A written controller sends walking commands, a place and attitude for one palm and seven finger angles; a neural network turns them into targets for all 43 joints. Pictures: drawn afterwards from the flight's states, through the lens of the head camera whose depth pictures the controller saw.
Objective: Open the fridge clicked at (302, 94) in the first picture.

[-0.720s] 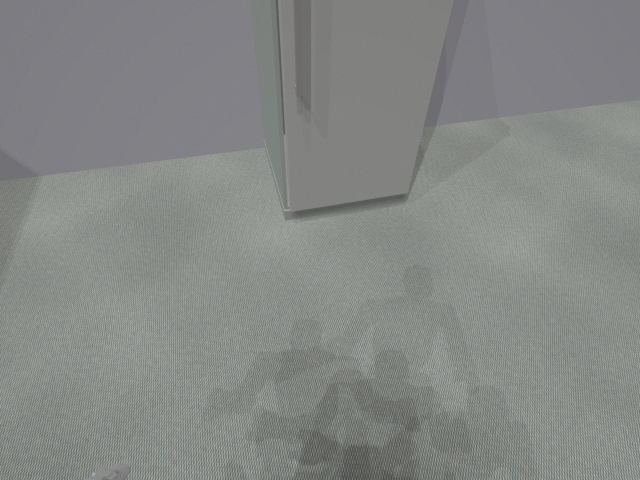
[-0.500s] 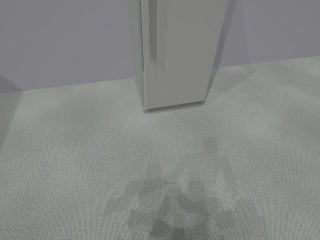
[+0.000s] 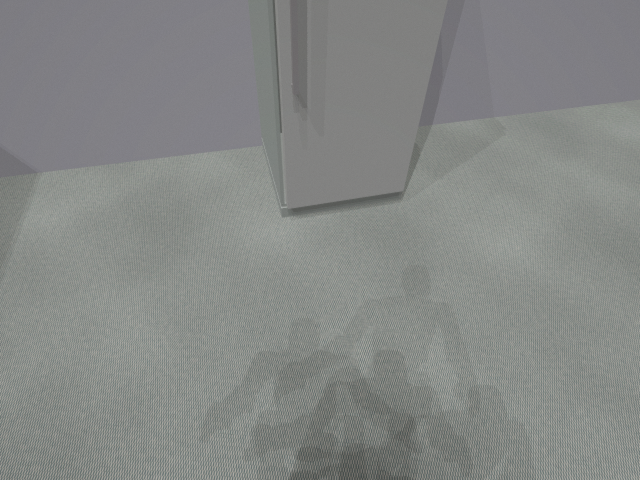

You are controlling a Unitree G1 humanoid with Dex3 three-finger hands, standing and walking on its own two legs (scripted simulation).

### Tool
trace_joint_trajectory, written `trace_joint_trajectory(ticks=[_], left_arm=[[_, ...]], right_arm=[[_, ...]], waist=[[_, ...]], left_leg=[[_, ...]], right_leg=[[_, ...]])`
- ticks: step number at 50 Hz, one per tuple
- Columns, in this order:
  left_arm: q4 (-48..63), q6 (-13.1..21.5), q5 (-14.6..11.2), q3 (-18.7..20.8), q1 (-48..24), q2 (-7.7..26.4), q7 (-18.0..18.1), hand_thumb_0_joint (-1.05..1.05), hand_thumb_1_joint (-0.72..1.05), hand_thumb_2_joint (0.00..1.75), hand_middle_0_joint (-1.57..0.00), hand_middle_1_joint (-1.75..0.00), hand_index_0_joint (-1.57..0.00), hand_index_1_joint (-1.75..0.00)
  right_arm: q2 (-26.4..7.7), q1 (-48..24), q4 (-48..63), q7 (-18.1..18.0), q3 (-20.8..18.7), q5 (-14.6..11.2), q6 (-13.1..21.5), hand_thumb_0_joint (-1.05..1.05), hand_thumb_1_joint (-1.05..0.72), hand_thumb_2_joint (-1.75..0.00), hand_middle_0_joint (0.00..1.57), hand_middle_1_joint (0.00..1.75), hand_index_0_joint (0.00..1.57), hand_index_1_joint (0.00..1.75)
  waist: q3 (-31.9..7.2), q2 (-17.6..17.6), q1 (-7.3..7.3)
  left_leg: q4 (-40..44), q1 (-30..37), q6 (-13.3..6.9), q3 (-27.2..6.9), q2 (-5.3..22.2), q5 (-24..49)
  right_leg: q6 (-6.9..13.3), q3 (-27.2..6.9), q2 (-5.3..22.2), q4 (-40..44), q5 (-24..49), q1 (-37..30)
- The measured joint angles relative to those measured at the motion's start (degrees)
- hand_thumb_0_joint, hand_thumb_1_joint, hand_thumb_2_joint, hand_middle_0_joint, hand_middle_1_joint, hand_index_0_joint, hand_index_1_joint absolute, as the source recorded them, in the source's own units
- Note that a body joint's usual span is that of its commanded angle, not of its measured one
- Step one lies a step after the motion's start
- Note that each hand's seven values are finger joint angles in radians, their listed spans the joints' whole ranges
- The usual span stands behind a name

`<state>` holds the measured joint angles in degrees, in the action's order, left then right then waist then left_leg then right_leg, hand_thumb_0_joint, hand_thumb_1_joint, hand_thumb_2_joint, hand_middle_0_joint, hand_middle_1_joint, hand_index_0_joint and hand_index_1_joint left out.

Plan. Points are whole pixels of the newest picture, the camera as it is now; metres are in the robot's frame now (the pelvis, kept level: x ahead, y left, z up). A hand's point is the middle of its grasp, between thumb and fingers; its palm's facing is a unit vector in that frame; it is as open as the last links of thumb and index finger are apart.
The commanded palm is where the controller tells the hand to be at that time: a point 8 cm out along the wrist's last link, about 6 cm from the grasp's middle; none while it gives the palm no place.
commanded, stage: stand and wait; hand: left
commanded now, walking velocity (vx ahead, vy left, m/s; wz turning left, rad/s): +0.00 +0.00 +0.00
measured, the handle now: (292, 8) +1.29 +0.16 +0.12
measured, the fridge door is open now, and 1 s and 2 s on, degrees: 0 0 0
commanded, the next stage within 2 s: look at it before walking up in 0.10 s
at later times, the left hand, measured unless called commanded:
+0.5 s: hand out of the picture +0.07 +0.25 -0.16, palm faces -0.03 -0.94 -0.33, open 7.4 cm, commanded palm none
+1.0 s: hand out of the picture +0.08 +0.24 -0.16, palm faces -0.03 -0.94 -0.33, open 7.4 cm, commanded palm none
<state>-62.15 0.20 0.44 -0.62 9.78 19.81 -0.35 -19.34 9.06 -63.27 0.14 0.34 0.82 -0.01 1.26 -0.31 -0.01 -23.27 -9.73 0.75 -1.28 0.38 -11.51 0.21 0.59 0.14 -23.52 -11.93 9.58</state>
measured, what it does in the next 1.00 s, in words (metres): stands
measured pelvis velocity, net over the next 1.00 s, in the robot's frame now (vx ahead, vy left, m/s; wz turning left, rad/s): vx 0.01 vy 0.00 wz -0.01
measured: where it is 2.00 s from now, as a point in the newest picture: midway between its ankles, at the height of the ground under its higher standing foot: (346, 458)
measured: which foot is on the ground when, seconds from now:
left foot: down 0.00-1.00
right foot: down 0.00-1.00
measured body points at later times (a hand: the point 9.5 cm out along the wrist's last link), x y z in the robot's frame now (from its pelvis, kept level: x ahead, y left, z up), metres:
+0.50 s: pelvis +0.00 +0.00 +0.00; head +0.00 +0.01 +0.45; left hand +0.07 +0.30 -0.13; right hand +0.08 -0.29 -0.13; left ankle +0.01 +0.13 -0.74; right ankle +0.01 -0.12 -0.74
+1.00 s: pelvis +0.01 +0.00 +0.00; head +0.01 +0.00 +0.45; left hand +0.08 +0.29 -0.13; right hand +0.09 -0.29 -0.13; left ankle +0.01 +0.13 -0.74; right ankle +0.01 -0.12 -0.74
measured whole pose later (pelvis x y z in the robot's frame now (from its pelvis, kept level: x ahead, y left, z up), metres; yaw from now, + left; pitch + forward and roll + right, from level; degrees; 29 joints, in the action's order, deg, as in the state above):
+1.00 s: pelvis +0.01 +0.00 +0.00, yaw -1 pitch -1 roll +0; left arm -62.5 0.2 0.6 -0.6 9.4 19.1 0.1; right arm -18.8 7.0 -63.5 -0.2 0.6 0.9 0.1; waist 0.9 -0.2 0.6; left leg -21.6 -8.4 0.9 -0.7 0.6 -11.8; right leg 0.2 0.0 -0.1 -22.0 -12.1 8.6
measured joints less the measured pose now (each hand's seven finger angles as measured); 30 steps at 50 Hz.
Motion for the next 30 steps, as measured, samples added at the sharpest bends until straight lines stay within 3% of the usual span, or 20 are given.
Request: trace_joint_trajectory(ticks=[30], left_arm=[[-0.18, 0.17, 0.18, -0.06, -0.85, -0.08, 0.01, 0.01, 0.90, 0.89, -0.20, -0.30, -0.21, -0.30]], right_arm=[[0.24, -1.69, -0.05, 0.03, 0.11, -0.15, 0.46, 0.01, -0.91, -0.90, 0.20, 0.30, 0.21, 0.30]], waist=[[0.11, -0.03, 0.29]], left_leg=[[1.73, 0.79, -0.25, 0.24, -0.27, 0.64]], right_leg=[[-0.31, -0.25, 0.28, 1.53, 0.59, -0.65]])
